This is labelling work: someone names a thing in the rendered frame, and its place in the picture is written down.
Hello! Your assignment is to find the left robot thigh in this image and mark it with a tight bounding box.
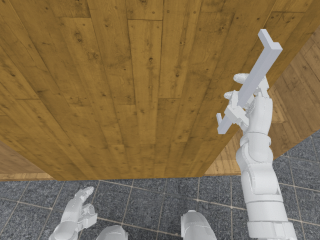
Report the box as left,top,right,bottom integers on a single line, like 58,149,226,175
96,225,128,240

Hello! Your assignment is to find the right robot thigh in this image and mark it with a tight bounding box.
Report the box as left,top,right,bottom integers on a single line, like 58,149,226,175
181,211,217,240

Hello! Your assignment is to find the wardrobe door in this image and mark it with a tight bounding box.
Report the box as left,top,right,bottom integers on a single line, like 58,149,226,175
0,140,45,174
0,0,320,181

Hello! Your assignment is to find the robot thigh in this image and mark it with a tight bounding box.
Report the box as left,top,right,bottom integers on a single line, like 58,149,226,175
181,211,217,240
96,225,128,240

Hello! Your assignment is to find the robot left forearm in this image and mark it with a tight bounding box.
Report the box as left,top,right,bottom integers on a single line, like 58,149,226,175
48,221,79,240

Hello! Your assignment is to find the robot right hand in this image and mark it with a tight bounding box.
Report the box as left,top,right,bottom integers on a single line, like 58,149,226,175
224,73,273,135

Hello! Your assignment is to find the robot left hand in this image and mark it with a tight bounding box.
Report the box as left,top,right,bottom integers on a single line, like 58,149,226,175
60,186,98,231

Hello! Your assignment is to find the robot right forearm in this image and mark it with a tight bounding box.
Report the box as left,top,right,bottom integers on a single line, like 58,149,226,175
235,132,297,240

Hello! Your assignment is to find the handle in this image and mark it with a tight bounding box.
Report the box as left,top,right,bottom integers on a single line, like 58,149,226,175
216,29,283,134

